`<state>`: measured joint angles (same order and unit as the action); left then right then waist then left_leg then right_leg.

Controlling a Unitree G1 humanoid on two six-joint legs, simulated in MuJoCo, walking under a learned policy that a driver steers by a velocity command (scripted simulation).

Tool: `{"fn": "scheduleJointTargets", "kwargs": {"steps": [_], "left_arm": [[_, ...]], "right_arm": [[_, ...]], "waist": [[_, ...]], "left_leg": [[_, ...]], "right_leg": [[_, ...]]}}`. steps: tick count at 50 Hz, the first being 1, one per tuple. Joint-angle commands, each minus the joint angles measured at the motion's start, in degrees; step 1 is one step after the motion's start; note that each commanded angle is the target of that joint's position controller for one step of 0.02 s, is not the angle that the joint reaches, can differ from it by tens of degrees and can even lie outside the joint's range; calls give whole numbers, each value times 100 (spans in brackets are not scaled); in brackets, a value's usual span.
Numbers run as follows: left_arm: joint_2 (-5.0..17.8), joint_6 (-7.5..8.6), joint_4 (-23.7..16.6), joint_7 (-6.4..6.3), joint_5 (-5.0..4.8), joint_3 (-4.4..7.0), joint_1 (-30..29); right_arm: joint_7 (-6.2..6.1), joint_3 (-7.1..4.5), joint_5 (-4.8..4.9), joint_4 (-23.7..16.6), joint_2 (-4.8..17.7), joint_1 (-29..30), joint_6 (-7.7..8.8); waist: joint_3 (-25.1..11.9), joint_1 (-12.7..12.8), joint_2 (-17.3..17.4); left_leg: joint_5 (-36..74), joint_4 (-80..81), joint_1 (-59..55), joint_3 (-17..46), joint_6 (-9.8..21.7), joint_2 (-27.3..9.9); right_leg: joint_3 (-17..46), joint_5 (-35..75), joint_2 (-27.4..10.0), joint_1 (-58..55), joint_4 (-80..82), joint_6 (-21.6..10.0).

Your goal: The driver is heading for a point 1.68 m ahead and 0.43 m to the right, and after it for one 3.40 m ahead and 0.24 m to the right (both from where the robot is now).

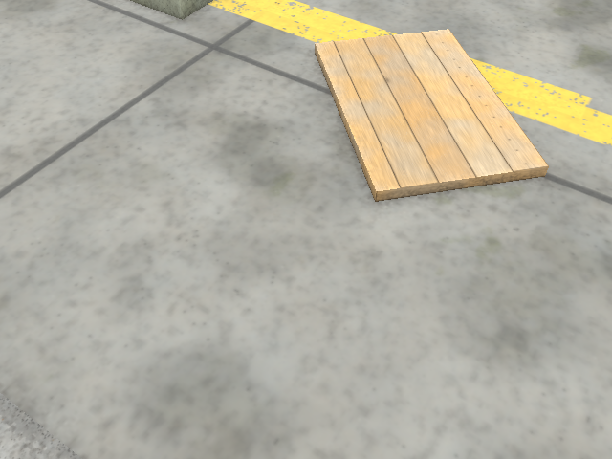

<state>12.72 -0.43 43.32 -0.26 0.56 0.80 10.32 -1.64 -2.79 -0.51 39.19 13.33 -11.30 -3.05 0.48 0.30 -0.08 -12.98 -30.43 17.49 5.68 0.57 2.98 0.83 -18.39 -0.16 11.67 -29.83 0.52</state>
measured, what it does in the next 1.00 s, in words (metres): stands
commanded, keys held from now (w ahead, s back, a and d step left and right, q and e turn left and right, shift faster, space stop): no key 1.00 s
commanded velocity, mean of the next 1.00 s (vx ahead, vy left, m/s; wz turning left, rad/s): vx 0.00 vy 0.00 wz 0.01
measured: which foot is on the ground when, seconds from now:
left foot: down 0.00-1.00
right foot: down 0.00-1.00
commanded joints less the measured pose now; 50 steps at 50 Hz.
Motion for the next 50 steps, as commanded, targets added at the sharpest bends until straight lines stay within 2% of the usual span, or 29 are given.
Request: {"fn": "scheduleJointTargets", "kwargs": {"steps": [1, 24, 50], "left_arm": [[579, 69, -329, -4, 0, 124, -14], [645, 109, 54, -106, -24, 61, 344], [633, 81, 533, -212, -41, 50, 884]], "right_arm": [[-48, -121, -5, -415, 550, 183, 86], [-159, -80, 14, 39, 550, 7, 108], [-192, -13, 73, 972, 585, -82, 167]], "waist": [[-317, 56, 74], [-144, 18, 21], [-24, 40, 27]], "left_leg": [[941, 471, -344, 382, 375, -323], [765, 631, -435, 273, 308, -289], [840, 760, -437, 161, 338, -249]], "right_leg": [[264, 722, -187, 117, 528, -246], [313, 435, -122, 245, 793, -271], [254, 616, -16, 93, 890, -254]]}}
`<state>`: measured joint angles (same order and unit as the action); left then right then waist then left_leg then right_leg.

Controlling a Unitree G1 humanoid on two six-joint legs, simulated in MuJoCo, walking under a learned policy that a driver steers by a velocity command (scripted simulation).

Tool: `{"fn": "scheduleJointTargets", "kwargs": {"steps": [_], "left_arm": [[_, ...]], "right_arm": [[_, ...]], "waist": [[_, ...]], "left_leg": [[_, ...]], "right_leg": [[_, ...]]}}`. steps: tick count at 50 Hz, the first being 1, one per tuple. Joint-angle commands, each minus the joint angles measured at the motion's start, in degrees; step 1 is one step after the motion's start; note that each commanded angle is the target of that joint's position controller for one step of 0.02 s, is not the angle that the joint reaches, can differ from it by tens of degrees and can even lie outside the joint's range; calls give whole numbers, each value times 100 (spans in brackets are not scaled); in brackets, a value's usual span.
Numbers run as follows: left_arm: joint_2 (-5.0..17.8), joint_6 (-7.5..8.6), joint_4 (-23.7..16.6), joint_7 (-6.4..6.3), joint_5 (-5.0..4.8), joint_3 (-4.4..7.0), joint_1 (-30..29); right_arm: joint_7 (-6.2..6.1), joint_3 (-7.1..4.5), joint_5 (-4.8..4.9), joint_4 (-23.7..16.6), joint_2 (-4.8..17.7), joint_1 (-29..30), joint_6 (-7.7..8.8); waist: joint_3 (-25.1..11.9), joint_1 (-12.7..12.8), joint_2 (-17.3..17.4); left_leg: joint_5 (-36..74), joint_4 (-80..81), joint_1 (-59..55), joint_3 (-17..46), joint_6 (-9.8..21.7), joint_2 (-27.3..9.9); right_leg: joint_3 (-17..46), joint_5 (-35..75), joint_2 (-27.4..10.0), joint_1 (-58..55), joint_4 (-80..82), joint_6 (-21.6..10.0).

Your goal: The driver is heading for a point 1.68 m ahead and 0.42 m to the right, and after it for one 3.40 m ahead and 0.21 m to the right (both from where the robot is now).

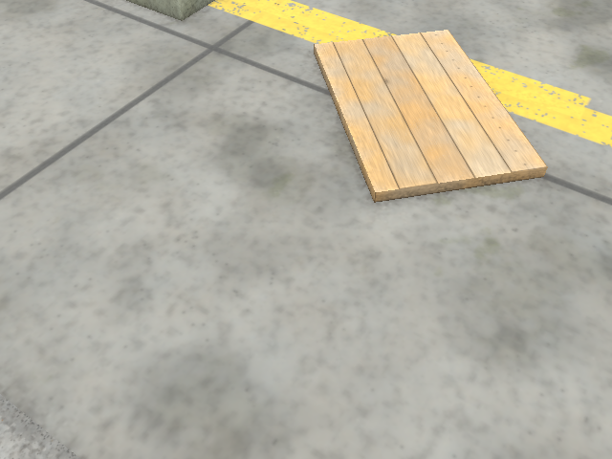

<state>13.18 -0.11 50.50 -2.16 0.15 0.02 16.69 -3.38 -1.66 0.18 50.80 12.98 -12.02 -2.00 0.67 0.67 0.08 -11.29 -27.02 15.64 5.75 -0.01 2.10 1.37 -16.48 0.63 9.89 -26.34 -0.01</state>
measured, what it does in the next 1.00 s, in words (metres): stands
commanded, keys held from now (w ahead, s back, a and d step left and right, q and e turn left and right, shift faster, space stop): no key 1.00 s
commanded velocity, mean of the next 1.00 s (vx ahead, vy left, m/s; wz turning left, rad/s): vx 0.00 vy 0.00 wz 0.00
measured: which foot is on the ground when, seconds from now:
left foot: down 0.00-1.00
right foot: down 0.00-1.00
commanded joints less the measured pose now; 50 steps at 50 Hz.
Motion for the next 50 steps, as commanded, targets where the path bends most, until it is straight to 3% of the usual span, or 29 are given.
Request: {"fn": "scheduleJointTargets", "kwargs": {"steps": [1, 22, 50], "left_arm": [[583, 49, -165, -25, -1, 127, 267], [426, 50, 286, -47, -9, 99, 677], [217, 37, 716, -70, -31, 87, 988]], "right_arm": [[-17, -122, 5, -148, 619, -11, 63], [-6, -49, 34, 535, 540, -80, 71], [-11, 18, 43, 838, 383, -339, 89]], "waist": [[-37, 2, 10], [85, -19, -4], [201, -25, -21]], "left_leg": [[674, 424, -256, 149, 396, -159], [758, 532, -311, 59, 390, -116], [760, 628, -329, -6, 387, -70]], "right_leg": [[196, 432, -91, 266, 547, -198], [128, 556, -38, 154, 659, -129], [87, 570, -10, 123, 736, -86]]}}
